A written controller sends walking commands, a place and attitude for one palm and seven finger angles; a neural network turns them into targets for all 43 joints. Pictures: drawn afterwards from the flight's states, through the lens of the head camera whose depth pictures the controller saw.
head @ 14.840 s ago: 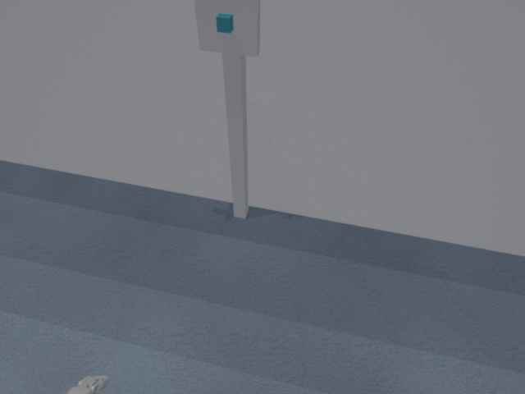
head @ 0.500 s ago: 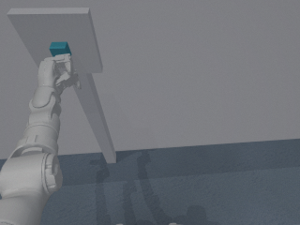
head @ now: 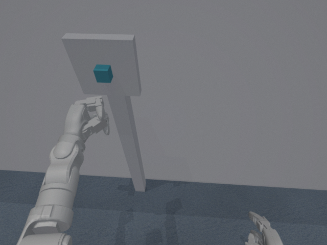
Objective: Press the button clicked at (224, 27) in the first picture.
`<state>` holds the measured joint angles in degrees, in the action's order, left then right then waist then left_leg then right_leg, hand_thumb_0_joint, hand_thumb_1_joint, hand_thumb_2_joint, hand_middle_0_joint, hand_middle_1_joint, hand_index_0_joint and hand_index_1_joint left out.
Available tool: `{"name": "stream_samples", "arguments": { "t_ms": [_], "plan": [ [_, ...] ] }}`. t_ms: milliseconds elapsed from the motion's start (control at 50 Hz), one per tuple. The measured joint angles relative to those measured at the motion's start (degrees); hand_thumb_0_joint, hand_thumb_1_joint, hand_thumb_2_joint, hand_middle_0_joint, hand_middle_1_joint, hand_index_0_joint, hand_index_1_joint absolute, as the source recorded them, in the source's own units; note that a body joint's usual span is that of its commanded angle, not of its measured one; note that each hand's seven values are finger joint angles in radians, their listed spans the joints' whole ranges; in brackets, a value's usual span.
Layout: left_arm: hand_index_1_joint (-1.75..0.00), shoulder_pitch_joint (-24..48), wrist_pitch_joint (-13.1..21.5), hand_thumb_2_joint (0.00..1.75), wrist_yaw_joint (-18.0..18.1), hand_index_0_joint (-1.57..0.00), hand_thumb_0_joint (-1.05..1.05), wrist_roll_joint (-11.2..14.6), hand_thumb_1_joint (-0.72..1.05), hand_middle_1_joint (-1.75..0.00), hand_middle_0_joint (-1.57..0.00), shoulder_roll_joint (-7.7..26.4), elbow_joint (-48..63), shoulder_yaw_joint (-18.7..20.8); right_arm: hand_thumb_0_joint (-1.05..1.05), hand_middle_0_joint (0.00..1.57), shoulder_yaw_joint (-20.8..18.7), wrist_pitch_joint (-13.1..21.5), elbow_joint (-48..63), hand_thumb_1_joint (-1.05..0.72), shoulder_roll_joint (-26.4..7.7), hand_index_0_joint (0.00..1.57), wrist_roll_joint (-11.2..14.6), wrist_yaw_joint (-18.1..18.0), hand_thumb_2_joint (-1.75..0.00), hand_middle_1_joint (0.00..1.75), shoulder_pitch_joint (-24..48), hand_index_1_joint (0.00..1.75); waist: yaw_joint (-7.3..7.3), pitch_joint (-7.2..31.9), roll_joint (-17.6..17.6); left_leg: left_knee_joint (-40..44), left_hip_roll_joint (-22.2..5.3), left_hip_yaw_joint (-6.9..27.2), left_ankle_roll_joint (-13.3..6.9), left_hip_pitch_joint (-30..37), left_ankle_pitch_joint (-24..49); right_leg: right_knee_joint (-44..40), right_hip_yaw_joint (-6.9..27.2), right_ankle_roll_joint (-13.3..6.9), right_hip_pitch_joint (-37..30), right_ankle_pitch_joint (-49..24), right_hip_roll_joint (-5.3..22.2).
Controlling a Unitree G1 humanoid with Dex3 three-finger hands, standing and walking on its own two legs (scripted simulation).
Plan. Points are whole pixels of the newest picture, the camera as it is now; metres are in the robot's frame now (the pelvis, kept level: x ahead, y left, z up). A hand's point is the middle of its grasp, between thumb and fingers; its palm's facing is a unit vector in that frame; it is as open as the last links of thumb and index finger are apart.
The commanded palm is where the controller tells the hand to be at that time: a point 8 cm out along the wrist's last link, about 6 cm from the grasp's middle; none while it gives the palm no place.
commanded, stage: draw the hand back to the body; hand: left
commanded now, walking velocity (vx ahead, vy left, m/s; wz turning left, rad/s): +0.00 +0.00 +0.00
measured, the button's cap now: (103, 73) +0.52 +0.20 +0.16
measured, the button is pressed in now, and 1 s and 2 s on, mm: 0 0 0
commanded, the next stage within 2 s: step back with the hand held close in 1.58 s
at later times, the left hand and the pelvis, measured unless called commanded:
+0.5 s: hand (86, 139) +0.30 +0.18 +0.14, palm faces +0.02 -1.00 -0.03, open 3.1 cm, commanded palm +0.27 +0.23 +0.15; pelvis -0.02 -0.01 +0.01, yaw -1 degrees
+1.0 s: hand (47, 166) +0.22 +0.22 +0.16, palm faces +0.33 -0.90 -0.29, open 3.1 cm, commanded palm +0.17 +0.27 +0.17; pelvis -0.01 +0.00 +0.02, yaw +0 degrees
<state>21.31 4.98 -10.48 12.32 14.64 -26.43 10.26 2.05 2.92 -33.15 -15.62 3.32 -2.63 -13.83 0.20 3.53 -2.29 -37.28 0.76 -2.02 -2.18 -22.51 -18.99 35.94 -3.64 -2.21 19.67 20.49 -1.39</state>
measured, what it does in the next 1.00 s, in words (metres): stands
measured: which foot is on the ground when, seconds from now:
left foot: down 0.00-1.00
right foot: down 0.00-1.00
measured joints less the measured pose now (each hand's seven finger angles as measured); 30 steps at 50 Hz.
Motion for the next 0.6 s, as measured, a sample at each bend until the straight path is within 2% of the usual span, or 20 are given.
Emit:
{"name": "stream_samples", "arguments": {
  "t_ms": [100, 180, 280, 380, 480, 600],
  "plan": [
    [-1.5, 3.1, -1.2, 0.9, 1.2, -1.31, 0.02, -0.7, 0.9, -1.5, -1.3, -0.3, -1.9, -1.1, 0.01, 0.2, 1.0, -0.2, -0.5, -0.9, 0.7, 0.2, -0.1, -0.5, -0.9, 0.3, 1.8, 0.3, 0.15, -0.8, 0.5, 0.1, 0.2, 0.7, 0.3, -0.1, 0.7, 0.2, -0.7, -0.3, 0.0, -0.3, 0.1],
    [-1.5, 3.8, -1.2, 0.9, 1.5, -1.3, 0.02, -1.1, 0.9, -1.5, -1.3, 0.1, -2.4, -0.3, 0.01, 0.2, 1.4, -0.5, -0.5, -0.9, 1.1, 0.21, -0.4, -0.5, -0.9, 0.3, 1.4, 0.3, 0.67, -0.9, 0.4, 0.7, -0.1, 0.3, 0.5, 0.2, 1.2, -0.1, -0.3, -0.6, 0.0, -0.7, -0.1],
    [-1.5, -1.4, -1.2, 0.9, 0.1, -1.3, 0.02, 0.3, 0.9, -1.5, -1.3, 0.8, 1.4, 1.9, 0.01, 0.2, 1.4, -1.0, -0.6, -0.9, 1.0, 0.21, -0.2, -0.3, -0.9, 0.3, -1.1, 0.3, 0.78, 0.1, -0.3, 2.3, -0.5, -0.8, 0.6, 2.3, 1.5, -1.0, 0.9, -0.6, -1.3, -1.2, -0.5],
    [-1.5, -8.4, -3.1, 0.9, -1.5, -1.3, 0.02, 1.9, 0.9, -1.5, -1.3, 1.8, 7.8, 3.6, 0.01, 0.2, 1.2, -1.2, -0.8, -0.9, 0.5, 0.2, 0.4, -0.5, -0.9, 0.3, -2.8, 0.3, 0.22, 0.1, -0.3, 3.7, -0.7, -1.2, 0.8, 4.7, 1.9, -2.1, 1.3, -0.8, -3.4, -1.6, -0.8],
    [-1.5, -13.4, -5.6, 0.9, -2.3, -1.3, 0.02, 2.8, 0.9, -1.5, -1.3, 2.2, 14.0, 3.7, 0.02, 0.2, 0.8, -0.1, -1.0, -0.9, -0.3, 0.2, 0.7, -1.5, -0.9, 0.3, -2.1, 0.3, -0.62, -0.8, -0.6, 4.3, -0.7, -0.6, 0.9, 6.0, 2.6, -3.2, 0.7, -0.9, -5.1, -2.3, -0.8],
    [-1.5, -16.5, -7.0, 0.9, -3.1, -1.3, 0.02, 3.9, 0.9, -1.5, -1.3, 2.0, 19.8, 3.1, 0.02, 0.2, 0.9, 2.1, -1.0, -0.9, -0.6, 0.2, 0.7, -2.5, -0.9, 0.3, 0.7, 0.3, -1.5, -1.3, -0.9, 5.0, -0.6, 0.1, 0.8, 6.9, 3.7, -4.3, 0.0, -0.8, -6.4, -3.3, -0.7]
  ]
}}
